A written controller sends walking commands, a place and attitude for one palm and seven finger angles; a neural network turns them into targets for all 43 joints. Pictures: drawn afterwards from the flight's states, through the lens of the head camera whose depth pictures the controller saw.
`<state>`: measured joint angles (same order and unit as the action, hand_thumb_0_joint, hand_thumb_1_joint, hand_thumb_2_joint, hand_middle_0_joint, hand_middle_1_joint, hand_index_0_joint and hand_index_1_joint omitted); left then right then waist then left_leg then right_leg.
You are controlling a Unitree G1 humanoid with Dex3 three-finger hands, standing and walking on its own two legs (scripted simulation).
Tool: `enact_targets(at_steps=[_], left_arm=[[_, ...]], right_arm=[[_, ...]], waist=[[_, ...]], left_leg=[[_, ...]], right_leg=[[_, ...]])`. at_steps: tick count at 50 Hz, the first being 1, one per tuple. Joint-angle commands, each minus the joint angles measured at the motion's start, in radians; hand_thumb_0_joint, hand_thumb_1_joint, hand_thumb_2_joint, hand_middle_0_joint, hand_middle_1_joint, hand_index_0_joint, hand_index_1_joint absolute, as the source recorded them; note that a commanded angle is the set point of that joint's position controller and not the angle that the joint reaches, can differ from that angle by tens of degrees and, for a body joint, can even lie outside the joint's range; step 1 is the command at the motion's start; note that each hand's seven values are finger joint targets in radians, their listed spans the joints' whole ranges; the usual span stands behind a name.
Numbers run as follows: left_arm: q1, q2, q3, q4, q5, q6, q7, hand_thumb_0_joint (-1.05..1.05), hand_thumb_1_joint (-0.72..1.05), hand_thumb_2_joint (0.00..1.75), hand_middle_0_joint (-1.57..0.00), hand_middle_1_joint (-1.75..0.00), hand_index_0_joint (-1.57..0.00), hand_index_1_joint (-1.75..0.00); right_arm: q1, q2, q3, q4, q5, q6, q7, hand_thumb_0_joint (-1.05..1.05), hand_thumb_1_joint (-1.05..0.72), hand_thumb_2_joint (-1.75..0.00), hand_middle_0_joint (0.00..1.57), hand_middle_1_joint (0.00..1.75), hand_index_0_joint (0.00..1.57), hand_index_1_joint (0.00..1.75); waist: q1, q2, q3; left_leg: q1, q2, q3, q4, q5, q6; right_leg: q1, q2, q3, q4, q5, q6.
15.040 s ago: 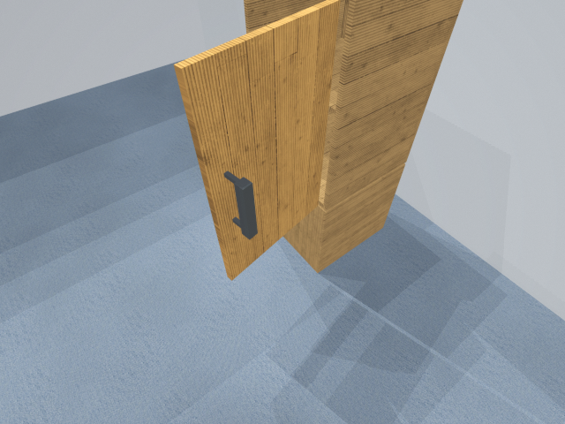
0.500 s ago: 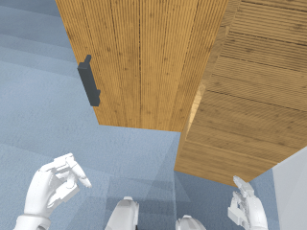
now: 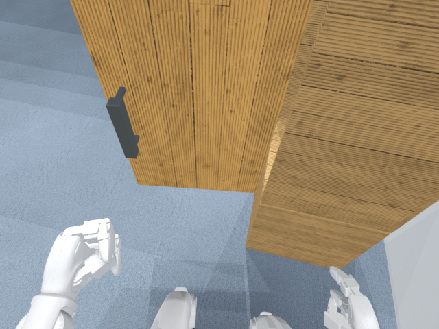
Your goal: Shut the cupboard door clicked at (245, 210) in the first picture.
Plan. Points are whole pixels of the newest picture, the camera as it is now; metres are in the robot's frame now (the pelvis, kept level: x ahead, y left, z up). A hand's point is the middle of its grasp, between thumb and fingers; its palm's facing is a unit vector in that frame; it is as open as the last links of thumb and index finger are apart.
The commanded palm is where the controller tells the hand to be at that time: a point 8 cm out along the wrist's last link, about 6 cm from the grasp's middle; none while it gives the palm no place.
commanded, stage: raise the hand and make a fist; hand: left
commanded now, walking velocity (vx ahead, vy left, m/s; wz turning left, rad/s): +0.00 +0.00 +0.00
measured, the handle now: (127, 124) +0.51 +0.24 +0.05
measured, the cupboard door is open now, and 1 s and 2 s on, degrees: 100 100 100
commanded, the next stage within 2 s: bring the fist close to the handle in 0.32 s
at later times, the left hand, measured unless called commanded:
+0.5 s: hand (119, 253) +0.23 +0.18 +0.06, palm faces -0.01 -1.00 -0.04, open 3.1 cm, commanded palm +0.22 +0.24 +0.06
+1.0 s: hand (125, 201) +0.31 +0.19 +0.06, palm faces +0.00 -1.00 -0.03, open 3.1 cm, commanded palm +0.30 +0.25 +0.06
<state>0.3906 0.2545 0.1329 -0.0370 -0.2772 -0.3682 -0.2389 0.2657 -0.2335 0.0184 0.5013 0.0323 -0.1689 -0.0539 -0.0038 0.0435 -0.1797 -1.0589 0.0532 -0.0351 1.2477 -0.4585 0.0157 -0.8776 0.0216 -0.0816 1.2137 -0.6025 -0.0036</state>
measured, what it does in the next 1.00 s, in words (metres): stands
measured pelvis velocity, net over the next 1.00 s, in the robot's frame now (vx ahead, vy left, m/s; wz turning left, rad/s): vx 0.00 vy -0.01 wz -0.01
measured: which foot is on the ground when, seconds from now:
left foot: down 0.00-1.00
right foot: down 0.00-1.00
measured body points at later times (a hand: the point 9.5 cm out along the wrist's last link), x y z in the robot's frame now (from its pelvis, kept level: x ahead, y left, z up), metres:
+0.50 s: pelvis +0.01 -0.01 +0.00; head +0.06 +0.00 +0.45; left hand +0.22 +0.23 +0.06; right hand +0.19 -0.24 -0.07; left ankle +0.08 +0.11 -0.63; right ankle +0.00 -0.13 -0.63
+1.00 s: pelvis +0.00 -0.01 +0.01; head +0.07 +0.00 +0.45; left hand +0.31 +0.25 +0.06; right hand +0.15 -0.26 -0.08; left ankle +0.08 +0.11 -0.63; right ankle +0.00 -0.13 -0.63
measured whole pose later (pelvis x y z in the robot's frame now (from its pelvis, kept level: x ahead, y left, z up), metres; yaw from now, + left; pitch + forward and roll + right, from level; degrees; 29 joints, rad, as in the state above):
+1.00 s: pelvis +0.00 -0.01 +0.01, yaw +0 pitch +16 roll -3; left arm -0.02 0.28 0.21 0.34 -0.27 -0.39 -0.26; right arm 0.27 -0.26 0.02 0.57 0.04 -0.13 -0.05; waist -0.02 0.04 -0.17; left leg -1.05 0.05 -0.01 1.20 -0.44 0.01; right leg -0.89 0.02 -0.06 1.19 -0.59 -0.01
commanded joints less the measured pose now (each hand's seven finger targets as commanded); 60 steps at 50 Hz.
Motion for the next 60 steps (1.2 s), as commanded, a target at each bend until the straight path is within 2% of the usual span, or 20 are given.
enact_targets(at_steps=[1, 7, 19, 21, 24, 27, 28, 31, 33, 37, 38, 39, 42, 43, 45, 47, 49, 56, 58, 60], left_arm=[[-0.037, 0.109, 0.069, -0.202, -0.02, -0.074, 0.013, 0.0, 0.9, 0.9, -1.3, -1.5, -1.3, -1.5], [-0.046, 0.101, 0.064, -0.171, -0.024, -0.089, 0.005, 0.0, 0.9, 0.9, -1.3, -1.5, -1.3, -1.5], [-0.05, 0.106, 0.064, -0.197, -0.017, -0.088, 0.001, 0.0, 0.9, 0.9, -1.3, -1.5, -1.3, -1.5], [-0.05, 0.098, 0.062, -0.192, -0.023, -0.089, -0.001, 0.0, 0.9, 0.9, -1.3, -1.5, -1.3, -1.5], [-0.177, 0.127, 0.082, -0.14, -0.018, -0.094, -0.001, 0.0, 0.9, 0.9, -1.3, -1.5, -1.3, -1.5], [-0.253, 0.147, 0.108, -0.095, -0.029, -0.103, -0.017, 0.0, 0.9, 0.9, -1.3, -1.5, -1.3, -1.5], [-0.287, 0.16, 0.109, -0.093, -0.029, -0.099, -0.022, 0.0, 0.9, 0.9, -1.3, -1.5, -1.3, -1.5], [-0.324, 0.143, 0.092, -0.085, -0.035, -0.08, -0.035, 0.0, 0.9, 0.9, -1.3, -1.5, -1.3, -1.5], [-0.304, 0.155, 0.106, -0.056, -0.037, -0.058, -0.036, 0.0, 0.9, 0.9, -1.3, -1.5, -1.3, -1.5], [-0.369, 0.162, 0.12, 0.03, -0.029, -0.035, -0.022, 0.0, 0.9, 0.9, -1.3, -1.5, -1.3, -1.5], [-0.372, 0.186, 0.151, 0.053, -0.025, -0.037, -0.014, 0.0, 0.9, 0.9, -1.3, -1.5, -1.3, -1.5], [-0.402, 0.155, 0.123, 0.068, -0.025, -0.04, -0.014, 0.0, 0.9, 0.9, -1.3, -1.5, -1.3, -1.5], [-0.509, 0.169, 0.135, 0.109, -0.022, -0.063, -0.008, 0.0, 0.9, 0.9, -1.3, -1.5, -1.3, -1.5], [-0.52, 0.202, 0.166, 0.123, -0.018, -0.074, -0.004, 0.0, 0.9, 0.9, -1.3, -1.5, -1.3, -1.5], [-0.571, 0.165, 0.122, 0.133, -0.013, -0.089, -0.013, 0.0, 0.9, 0.9, -1.3, -1.5, -1.3, -1.5], [-0.62, 0.176, 0.126, 0.16, -0.01, -0.097, -0.017, 0.0, 0.9, 0.9, -1.3, -1.5, -1.3, -1.5], [-0.643, 0.204, 0.156, 0.214, -0.009, -0.096, -0.018, 0.0, 0.9, 0.9, -1.3, -1.5, -1.3, -1.5], [-0.854, 0.218, 0.155, 0.335, 0.007, -0.097, -0.023, 0.0, 0.9, 0.9, -1.3, -1.5, -1.3, -1.5], [-0.866, 0.26, 0.195, 0.398, 0.008, -0.096, -0.023, 0.0, 0.9, 0.9, -1.3, -1.5, -1.3, -1.5], [-0.939, 0.269, 0.2, 0.442, 0.014, -0.099, -0.029, 0.0, 0.9, 0.9, -1.3, -1.5, -1.3, -1.5]], right_arm=[[-0.064, -0.128, -0.061, -0.161, 0.002, -0.053, -0.008, 0.0, -0.9, -0.9, 0.2, 0.3, 0.2, 0.3], [-0.059, -0.128, -0.063, -0.154, 0.002, -0.05, -0.009, 0.0, -0.9, -0.9, 0.2, 0.3, 0.2, 0.3], [-0.059, -0.124, -0.063, -0.161, 0.002, -0.036, -0.01, 0.0, -0.9, -0.9, 0.2, 0.3, 0.2, 0.3], [-0.058, -0.124, -0.065, -0.158, 0.003, -0.034, -0.01, 0.0, -0.9, -0.9, 0.2, 0.3, 0.2, 0.3], [-0.053, -0.131, -0.058, -0.14, 0.0, -0.03, -0.016, 0.0, -0.9, -0.9, 0.2, 0.3, 0.2, 0.3], [-0.051, -0.138, -0.058, -0.126, 0.002, -0.033, -0.021, 0.0, -0.9, -0.9, 0.2, 0.3, 0.2, 0.3], [-0.052, -0.141, -0.053, -0.124, 0.002, -0.033, -0.022, 0.0, -0.9, -0.9, 0.2, 0.3, 0.2, 0.3], [-0.048, -0.143, -0.057, -0.119, 0.006, -0.038, -0.022, 0.0, -0.9, -0.9, 0.2, 0.3, 0.2, 0.3], [-0.041, -0.148, -0.056, -0.116, 0.008, -0.036, -0.019, 0.0, -0.9, -0.9, 0.2, 0.3, 0.2, 0.3], [-0.037, -0.148, -0.054, -0.104, 0.006, -0.022, -0.013, 0.0, -0.9, -0.9, 0.2, 0.3, 0.2, 0.3], [-0.032, -0.151, -0.056, -0.098, 0.006, -0.017, -0.013, 0.0, -0.9, -0.9, 0.2, 0.3, 0.2, 0.3], [-0.039, -0.148, -0.054, -0.102, 0.006, -0.014, -0.01, 0.0, -0.9, -0.9, 0.2, 0.3, 0.2, 0.3], [-0.034, -0.152, -0.057, -0.086, 0.005, -0.008, -0.009, 0.0, -0.9, -0.9, 0.2, 0.3, 0.2, 0.3], [-0.028, -0.159, -0.059, -0.08, 0.005, -0.006, -0.012, 0.0, -0.9, -0.9, 0.2, 0.3, 0.2, 0.3], [-0.03, -0.156, -0.06, -0.077, 0.005, -0.007, -0.009, 0.0, -0.9, -0.9, 0.2, 0.3, 0.2, 0.3], [-0.025, -0.162, -0.06, -0.064, 0.005, -0.006, -0.008, 0.0, -0.9, -0.9, 0.2, 0.3, 0.2, 0.3], [-0.02, -0.166, -0.062, -0.054, 0.005, 0.0, -0.009, 0.0, -0.9, -0.9, 0.2, 0.3, 0.2, 0.3], [0.0, -0.174, -0.063, -0.023, 0.006, 0.015, -0.01, 0.0, -0.9, -0.9, 0.2, 0.3, 0.2, 0.3], [0.017, -0.18, -0.062, -0.015, 0.003, 0.022, -0.01, 0.0, -0.9, -0.9, 0.2, 0.3, 0.2, 0.3], [0.018, -0.179, -0.062, -0.007, 0.005, 0.031, -0.01, 0.0, -0.9, -0.9, 0.2, 0.3, 0.2, 0.3]], waist=[[0.011, 0.038, -0.168], [0.005, 0.001, -0.161], [0.009, 0.034, -0.189], [0.003, 0.006, -0.189], [-0.021, -0.016, -0.148], [-0.015, 0.002, -0.173], [-0.01, 0.044, -0.183], [-0.007, 0.049, -0.254], [0.004, 0.058, -0.261], [-0.004, 0.008, -0.211], [0.004, 0.003, -0.205], [-0.006, -0.006, -0.195], [-0.016, 0.003, -0.198], [-0.01, -0.008, -0.211], [-0.017, 0.025, -0.232], [-0.021, 0.039, -0.247], [-0.019, 0.004, -0.249], [-0.036, 0.044, -0.267], [-0.028, 0.012, -0.272], [-0.039, 0.005, -0.283]], left_leg=[[0.262, -0.028, -0.035, -0.223, 0.031, 0.01], [0.24, -0.03, -0.023, -0.199, 0.053, 0.012], [0.268, -0.032, -0.017, -0.194, 0.097, 0.016], [0.267, -0.031, -0.014, -0.186, 0.105, 0.016], [0.219, -0.03, -0.014, -0.162, 0.072, 0.018], [0.217, -0.028, -0.009, -0.151, 0.066, 0.015], [0.222, -0.03, -0.01, -0.153, 0.067, 0.017], [0.296, -0.027, -0.015, -0.173, 0.122, 0.016], [0.321, -0.026, -0.021, -0.194, 0.145, 0.014], [0.282, -0.028, -0.009, -0.199, 0.136, 0.014], [0.28, -0.026, -0.014, -0.204, 0.134, 0.013], [0.278, -0.028, -0.01, -0.208, 0.119, 0.014], [0.279, -0.028, -0.009, -0.208, 0.099, 0.013], [0.281, -0.024, -0.011, -0.207, 0.104, 0.013], [0.313, -0.024, -0.011, -0.215, 0.112, 0.011], [0.333, -0.024, -0.015, -0.219, 0.11, 0.009], [0.316, -0.023, -0.013, -0.22, 0.107, 0.011], [0.352, -0.018, -0.017, -0.226, 0.1, 0.007], [0.336, -0.018, -0.02, -0.225, 0.106, 0.008], [0.319, -0.019, -0.008, -0.211, 0.121, 0.012]], right_leg=[[0.004, 0.02, 0.044, -0.214, 0.106, -0.029], [0.011, 0.017, 0.059, -0.218, 0.113, -0.026], [0.022, 0.018, 0.054, -0.204, 0.172, -0.026], [0.022, 0.018, 0.059, -0.209, 0.185, -0.022], [-0.011, 0.017, 0.068, -0.211, 0.14, -0.021], [-0.013, 0.016, 0.085, -0.215, 0.122, -0.022], [-0.01, 0.017, 0.087, -0.211, 0.12, -0.027], [0.012, 0.017, 0.072, -0.204, 0.196, -0.025], [0.026, 0.02, 0.057, -0.203, 0.223, -0.027], [0.033, 0.014, 0.067, -0.221, 0.229, -0.02], [0.032, 0.017, 0.059, -0.217, 0.22, -0.024], [0.023, 0.013, 0.063, -0.224, 0.208, -0.02], [0.013, 0.011, 0.071, -0.231, 0.184, -0.021], [0.017, 0.014, 0.068, -0.225, 0.184, -0.024], [0.006, 0.01, 0.064, -0.222, 0.199, -0.023], [-0.004, 0.011, 0.063, -0.221, 0.199, -0.025], [0.007, 0.012, 0.07, -0.227, 0.196, -0.023], [-0.031, 0.011, 0.065, -0.225, 0.194, -0.024], [-0.01, 0.014, 0.065, -0.225, 0.197, -0.026], [-0.003, 0.011, 0.076, -0.224, 0.22, -0.02]])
